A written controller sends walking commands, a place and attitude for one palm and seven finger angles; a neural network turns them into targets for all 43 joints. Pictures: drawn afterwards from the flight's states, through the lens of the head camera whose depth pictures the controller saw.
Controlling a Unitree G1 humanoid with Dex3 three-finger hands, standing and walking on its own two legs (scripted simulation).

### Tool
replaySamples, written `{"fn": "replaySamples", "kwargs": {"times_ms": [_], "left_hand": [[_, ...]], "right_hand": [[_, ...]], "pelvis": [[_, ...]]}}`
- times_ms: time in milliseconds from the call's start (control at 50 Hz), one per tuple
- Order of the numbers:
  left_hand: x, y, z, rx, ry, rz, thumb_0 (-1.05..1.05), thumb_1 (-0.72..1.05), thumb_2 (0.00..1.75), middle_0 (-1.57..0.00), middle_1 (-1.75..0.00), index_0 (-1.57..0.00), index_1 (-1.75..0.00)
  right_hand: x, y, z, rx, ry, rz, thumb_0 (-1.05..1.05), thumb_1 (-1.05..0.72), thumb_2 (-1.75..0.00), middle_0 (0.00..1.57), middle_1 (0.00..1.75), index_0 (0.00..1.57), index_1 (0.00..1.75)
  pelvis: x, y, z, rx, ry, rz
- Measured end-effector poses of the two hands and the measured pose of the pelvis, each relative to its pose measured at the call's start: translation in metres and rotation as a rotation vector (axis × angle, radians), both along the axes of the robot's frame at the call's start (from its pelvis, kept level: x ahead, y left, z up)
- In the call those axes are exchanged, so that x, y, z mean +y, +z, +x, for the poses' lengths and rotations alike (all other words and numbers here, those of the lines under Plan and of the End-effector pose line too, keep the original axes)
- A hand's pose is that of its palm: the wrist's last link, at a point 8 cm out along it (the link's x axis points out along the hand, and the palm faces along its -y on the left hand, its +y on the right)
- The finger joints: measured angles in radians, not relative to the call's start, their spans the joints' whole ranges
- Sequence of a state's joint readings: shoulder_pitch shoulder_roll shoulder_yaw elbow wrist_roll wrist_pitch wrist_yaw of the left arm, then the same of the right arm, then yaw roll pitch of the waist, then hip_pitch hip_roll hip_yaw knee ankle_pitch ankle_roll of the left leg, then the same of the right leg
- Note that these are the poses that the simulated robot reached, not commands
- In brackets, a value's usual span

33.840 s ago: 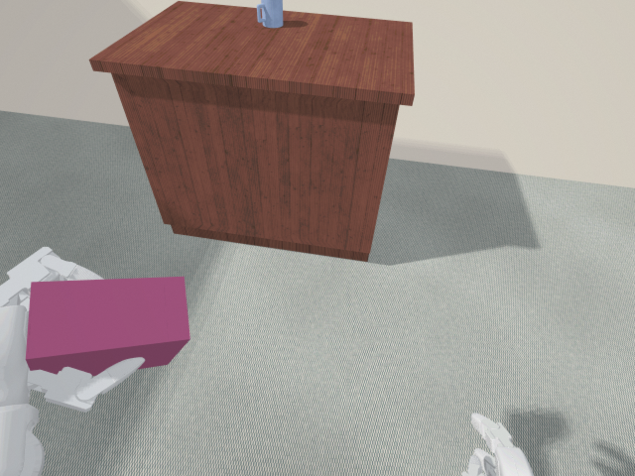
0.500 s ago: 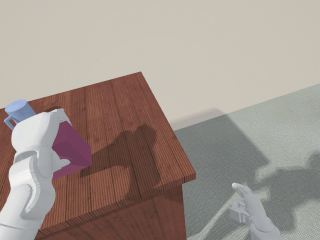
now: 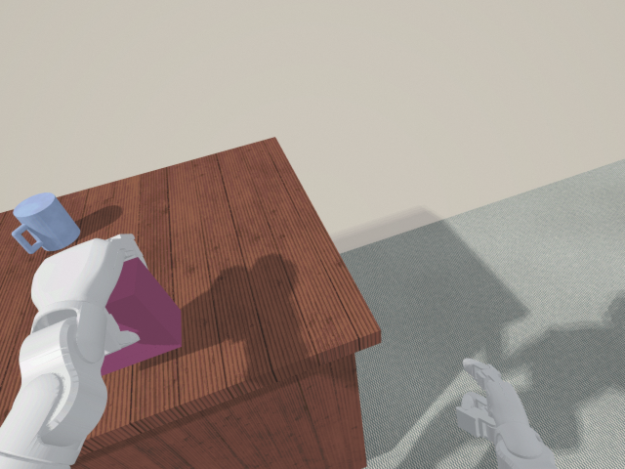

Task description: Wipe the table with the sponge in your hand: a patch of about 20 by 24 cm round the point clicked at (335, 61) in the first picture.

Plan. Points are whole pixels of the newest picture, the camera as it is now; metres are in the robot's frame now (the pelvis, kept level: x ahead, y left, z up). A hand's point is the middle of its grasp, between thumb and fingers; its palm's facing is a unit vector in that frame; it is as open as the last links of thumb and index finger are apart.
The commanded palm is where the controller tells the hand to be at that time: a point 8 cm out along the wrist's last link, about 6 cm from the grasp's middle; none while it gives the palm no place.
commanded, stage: move the sponge above the wiping area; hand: left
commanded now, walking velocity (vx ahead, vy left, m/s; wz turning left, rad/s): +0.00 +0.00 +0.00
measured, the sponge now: (126, 326) +0.25 +0.28 +0.09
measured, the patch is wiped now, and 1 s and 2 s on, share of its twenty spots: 0.05 0.05 0.05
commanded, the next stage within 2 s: lower the sponge onto the table in 0.88 s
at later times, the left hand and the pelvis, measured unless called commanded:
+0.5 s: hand (136, 306) +0.26 +0.26 +0.13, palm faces -0.01 -0.12 -0.99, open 9.9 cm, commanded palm +0.23 +0.27 +0.21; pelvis +0.00 +0.01 +0.00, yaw +0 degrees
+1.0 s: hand (134, 312) +0.25 +0.26 +0.12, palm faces +0.03 -0.09 -1.00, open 9.9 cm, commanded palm +0.22 +0.27 +0.21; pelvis +0.00 +0.00 +0.00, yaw +1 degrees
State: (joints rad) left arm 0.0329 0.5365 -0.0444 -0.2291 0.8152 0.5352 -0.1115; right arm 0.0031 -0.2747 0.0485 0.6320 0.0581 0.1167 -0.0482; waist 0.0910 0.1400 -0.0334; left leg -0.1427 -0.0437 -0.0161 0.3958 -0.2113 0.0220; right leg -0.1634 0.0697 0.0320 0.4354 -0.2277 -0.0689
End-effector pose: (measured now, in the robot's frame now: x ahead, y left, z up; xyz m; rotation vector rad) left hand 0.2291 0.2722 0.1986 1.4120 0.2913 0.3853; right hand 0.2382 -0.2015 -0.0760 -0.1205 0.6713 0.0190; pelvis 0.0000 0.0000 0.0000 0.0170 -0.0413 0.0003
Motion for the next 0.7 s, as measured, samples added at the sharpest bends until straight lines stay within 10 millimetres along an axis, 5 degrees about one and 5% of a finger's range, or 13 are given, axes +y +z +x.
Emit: {"fn": "replaySamples", "kwargs": {"times_ms": [120,360,540,700], "left_hand": [[-0.019,-0.023,-0.01,0.07,-0.11,0.018,-0.01,-0.51,1.1,-0.75,-1.36,-0.77,-1.36],[0.019,0.012,0.011,-0.051,0.034,0.052,-0.01,-0.51,1.1,-0.75,-1.36,-0.77,-1.36],[-0.025,-0.021,0.008,0.069,-0.163,0.01,-0.01,-0.51,1.1,-0.75,-1.36,-0.77,-1.36],[0.001,0.019,0.007,-0.14,-0.079,0.073,-0.01,-0.51,1.1,-0.76,-1.36,-0.77,-1.36]], "right_hand": [[-0.004,-0.001,-0.004,0.012,0.02,-0.059,0.01,-0.91,-0.9,0.2,0.3,0.2,0.3],[-0.001,-0.002,-0.007,0.025,0.007,-0.037,0.01,-0.91,-0.9,0.2,0.3,0.2,0.3],[0.002,-0.002,-0.002,0.015,0.01,-0.044,0.01,-0.91,-0.9,0.2,0.3,0.2,0.3],[0.008,0.0,0.001,0.034,0.032,-0.032,0.01,-0.91,-0.9,0.2,0.3,0.2,0.3]], "pelvis": [[-0.001,-0.001,-0.004,-0.014,0.007,0.002],[-0.002,0.001,-0.005,-0.01,0.014,-0.004],[0.005,0.0,0.001,-0.005,0.007,-0.001],[0.003,0.001,0.006,-0.012,-0.004,-0.004]]}}
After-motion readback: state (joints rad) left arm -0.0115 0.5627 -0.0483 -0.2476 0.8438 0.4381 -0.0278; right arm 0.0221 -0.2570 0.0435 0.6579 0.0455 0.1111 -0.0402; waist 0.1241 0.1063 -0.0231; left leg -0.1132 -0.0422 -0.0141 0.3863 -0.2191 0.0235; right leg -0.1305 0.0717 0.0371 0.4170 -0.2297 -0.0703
